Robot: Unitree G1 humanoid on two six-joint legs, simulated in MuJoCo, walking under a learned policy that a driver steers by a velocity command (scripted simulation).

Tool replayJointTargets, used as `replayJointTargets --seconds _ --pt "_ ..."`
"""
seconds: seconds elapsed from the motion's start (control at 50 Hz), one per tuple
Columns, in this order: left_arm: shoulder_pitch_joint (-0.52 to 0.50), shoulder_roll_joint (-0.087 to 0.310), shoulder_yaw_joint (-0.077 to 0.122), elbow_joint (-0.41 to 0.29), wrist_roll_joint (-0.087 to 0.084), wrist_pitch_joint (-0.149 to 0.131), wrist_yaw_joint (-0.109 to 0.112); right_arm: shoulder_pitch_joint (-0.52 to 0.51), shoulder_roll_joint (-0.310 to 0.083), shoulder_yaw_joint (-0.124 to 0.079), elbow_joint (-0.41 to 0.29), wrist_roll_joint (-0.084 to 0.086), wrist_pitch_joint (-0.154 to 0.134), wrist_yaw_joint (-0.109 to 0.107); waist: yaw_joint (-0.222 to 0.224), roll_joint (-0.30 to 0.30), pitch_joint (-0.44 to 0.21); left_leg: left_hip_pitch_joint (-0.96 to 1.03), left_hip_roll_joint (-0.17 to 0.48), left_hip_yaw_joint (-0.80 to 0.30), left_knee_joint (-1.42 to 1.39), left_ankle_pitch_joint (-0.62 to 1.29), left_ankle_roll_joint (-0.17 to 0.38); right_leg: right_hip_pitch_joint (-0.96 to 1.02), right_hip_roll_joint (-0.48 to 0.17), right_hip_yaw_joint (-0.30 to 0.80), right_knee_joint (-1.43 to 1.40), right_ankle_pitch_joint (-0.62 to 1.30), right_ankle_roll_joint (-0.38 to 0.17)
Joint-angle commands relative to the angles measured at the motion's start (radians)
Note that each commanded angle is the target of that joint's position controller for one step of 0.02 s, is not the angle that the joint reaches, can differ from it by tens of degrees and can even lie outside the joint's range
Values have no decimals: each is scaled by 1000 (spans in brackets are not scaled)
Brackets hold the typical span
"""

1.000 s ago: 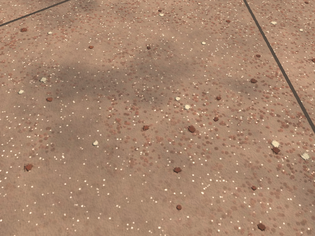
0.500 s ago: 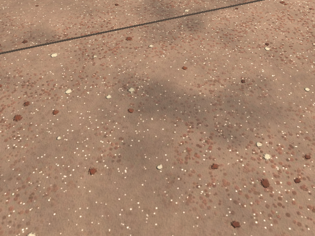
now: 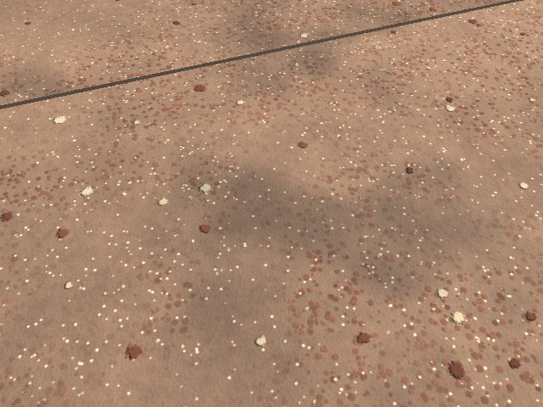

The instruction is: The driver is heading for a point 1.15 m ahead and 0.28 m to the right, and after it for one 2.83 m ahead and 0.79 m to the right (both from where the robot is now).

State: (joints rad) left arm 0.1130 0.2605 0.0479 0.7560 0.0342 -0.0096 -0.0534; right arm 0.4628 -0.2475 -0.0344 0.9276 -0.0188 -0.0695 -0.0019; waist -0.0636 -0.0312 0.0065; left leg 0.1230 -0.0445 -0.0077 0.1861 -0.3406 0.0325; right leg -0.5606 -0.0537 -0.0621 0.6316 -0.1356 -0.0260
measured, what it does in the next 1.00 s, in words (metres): walks ahead: right foot, then left foot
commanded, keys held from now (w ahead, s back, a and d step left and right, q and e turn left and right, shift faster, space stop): w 0.78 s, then no key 0.02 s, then e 0.20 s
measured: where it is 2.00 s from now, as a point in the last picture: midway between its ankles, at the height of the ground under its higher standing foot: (253, 363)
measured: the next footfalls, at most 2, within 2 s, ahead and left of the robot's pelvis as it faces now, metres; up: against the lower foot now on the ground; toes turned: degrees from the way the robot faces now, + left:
right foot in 0.06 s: +0.19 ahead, -0.11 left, +0.00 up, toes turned -4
left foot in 0.58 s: +0.49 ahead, +0.08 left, +0.00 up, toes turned +4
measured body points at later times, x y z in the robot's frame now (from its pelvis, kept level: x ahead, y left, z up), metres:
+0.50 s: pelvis +0.27 -0.02 +0.00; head +0.31 -0.02 +0.45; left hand +0.23 +0.23 -0.14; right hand +0.46 -0.25 -0.11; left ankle +0.44 +0.09 -0.70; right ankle +0.15 -0.11 -0.73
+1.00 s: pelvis +0.53 +0.01 +0.01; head +0.56 +0.01 +0.46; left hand +0.67 +0.23 -0.13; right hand +0.49 -0.24 -0.14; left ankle +0.45 +0.08 -0.73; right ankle +0.67 -0.11 -0.70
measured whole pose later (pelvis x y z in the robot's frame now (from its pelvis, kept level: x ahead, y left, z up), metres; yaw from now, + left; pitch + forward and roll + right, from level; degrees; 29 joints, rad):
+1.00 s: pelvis +0.53 +0.01 +0.01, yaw -4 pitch +0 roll +1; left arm 0.13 0.21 0.03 0.90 0.03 -0.02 -0.02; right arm 0.36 -0.19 -0.03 1.02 -0.02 -0.08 -0.02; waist -0.03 -0.04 0.07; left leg 0.01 -0.07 0.15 0.26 -0.28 0.07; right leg -0.56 -0.04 -0.05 0.67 -0.05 -0.05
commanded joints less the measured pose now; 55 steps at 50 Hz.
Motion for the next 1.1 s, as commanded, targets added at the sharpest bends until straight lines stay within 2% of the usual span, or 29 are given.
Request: replayJointTargets --seconds 0.02,0.04,0.06,0.08,0.1,0.12,0.14,0.16,0.18,0.24,0.36,0.46,0.52,0.56,0.58,0.6,0.62,0.64,0.66,0.7,0.78,0.82,0.86,0.9,0.98,1.02,1.06,1.08,1.1 --pt "-13 80 20 -69 -4 -25 17 -17 -180 -38 -25 -3 -12 -7 64 134 72 -87 267 -92 110 761 126 137 65 -43 -72 -60 -56" --pt "124 92 30 -24 -2 -33 29 -32 -187 -40 -19 -1 -9 -5 131 102 -3 -108 229 -48 286 890 107 312 101 -61 -131 -41 -79" --pt "298 137 47 29 13 -46 43 -30 -171 -33 -23 2 -11 -5 196 58 -119 -244 180 -9 520 778 89 573 41 5 -138 -57 -110" --pt "428 261 75 42 33 -52 54 31 -72 -7 -64 33 -14 2 205 -165 -270 -548 50 58 897 337 39 850 -266 450 -219 -298 -196" --pt "411 264 73 56 3 -45 43 33 -105 -21 -54 15 -17 2 177 -221 -306 -681 -49 -52 1073 -147 48 842 -360 789 -383 -269 -241" --pt "295 217 62 44 -12 -42 40 -30 -129 -29 -63 4 -13 3 131 -110 -147 -745 25 -92 1135 -89 63 714 -328 647 -375 -298 -230" --pt "216 145 44 31 -14 -45 37 -82 -120 -24 -69 1 -19 11 111 -22 -50 -741 72 -76 1093 -6 69 579 -289 514 -395 -232 -216" --pt "173 105 31 34 -12 -51 37 -100 -97 -21 -69 2 -17 16 81 -14 0 -713 111 -59 1023 41 69 492 -233 410 -429 -173 -185" --pt "161 80 21 46 -16 -57 38 -96 -90 -19 -67 -13 -5 20 57 -42 24 -676 131 -49 976 59 59 430 -193 336 -451 -94 -166" --pt "207 79 20 85 -21 -81 37 -95 -62 -13 -57 -20 22 35 37 -41 25 -661 140 -15 935 100 32 396 -163 233 -489 88 -182" --pt "284 78 15 145 -30 -89 37 -357 -35 5 -139 -16 23 45 77 -27 87 -753 152 50 610 307 -15 434 -108 101 -527 217 -177" --pt "346 102 18 188 -24 -86 47 -474 -46 8 -175 -9 20 41 105 -28 91 -686 113 73 423 347 11 540 -151 92 -494 323 -162" --pt "330 118 21 203 -15 -77 58 -439 -69 -4 -170 -13 12 33 74 -32 72 -614 75 79 364 234 54 632 -177 86 -387 528 -142" --pt "313 122 21 209 -11 -67 60 -207 -99 -25 -91 -22 -3 18 -26 -10 -51 -330 16 105 279 207 99 604 -128 38 -96 680 -111" --pt "315 95 10 188 -16 -66 58 -27 -162 -45 -48 -43 -12 6 -87 55 -170 -73 156 -48 268 138 148 433 -84 6 172 447 -92" --pt "434 -20 -14 160 -55 -67 47 52 -276 -77 -37 -54 -9 -1 -44 302 -308 222 462 -552 182 21 289 60 100 -41 572 -190 -40" --pt "372 87 13 176 -28 -65 55 -9 -225 -69 -42 -10 4 5 -43 177 -284 166 449 -675 87 4 283 -48 104 104 668 -369 -56" --pt "287 96 20 150 -27 -67 52 -116 -177 -56 -54 0 5 5 -2 122 -126 32 409 -490 84 25 251 -90 46 121 666 -282 -65" --pt "244 77 14 143 -28 -73 48 -171 -119 -41 -59 -2 -2 9 18 77 -59 -87 366 -381 52 127 225 -63 10 118 610 -211 -66" --pt "257 50 11 158 -4 -51 39 -200 -68 -26 -38 4 -15 5 75 100 -3 -233 283 -226 6 245 166 31 -32 109 513 -163 -49" --pt "208 26 8 151 5 -18 22 -135 -92 -30 6 13 -41 6 95 91 21 -265 251 -133 -57 331 177 10 -48 73 440 -86 -13" --pt "148 24 7 137 2 -13 24 -113 -89 -27 22 8 -42 4 91 76 59 -257 247 -72 -54 530 174 -36 -48 57 374 -32 8" --pt "110 7 -1 129 -8 -16 28 -102 -78 -20 33 2 -39 2 88 81 62 -255 224 26 -15 748 151 -13 -27 47 267 15 14" --pt "64 -13 -12 120 -16 -20 32 -99 -74 -15 41 1 -36 -2 74 105 54 -258 207 95 8 825 128 49 0 18 147 84 3" --pt "9 2 -14 99 -7 -25 39 -78 -79 -15 57 4 -20 -25 49 125 35 -153 237 129 102 890 117 82 32 -20 27 106 -30" --pt "46 21 -6 102 1 -30 41 -90 -95 -24 59 4 -9 -39 64 133 22 -113 259 128 204 960 110 118 55 -31 -11 21 -58" --pt "174 42 10 137 5 -44 45 -112 -112 -34 53 9 5 -48 114 106 -31 -103 246 138 429 953 88 237 98 -40 -119 19 -95" --pt "253 81 26 154 11 -57 48 -110 -125 -41 43 12 10 -48 152 40 -82 -171 199 167 630 757 48 363 59 26 -205 277 -125" --pt "305 195 55 145 9 -62 57 -76 -85 -34 -2 8 11 -46 136 -128 -174 -395 92 198 950 196 5 575 -186 302 -117 853 -210"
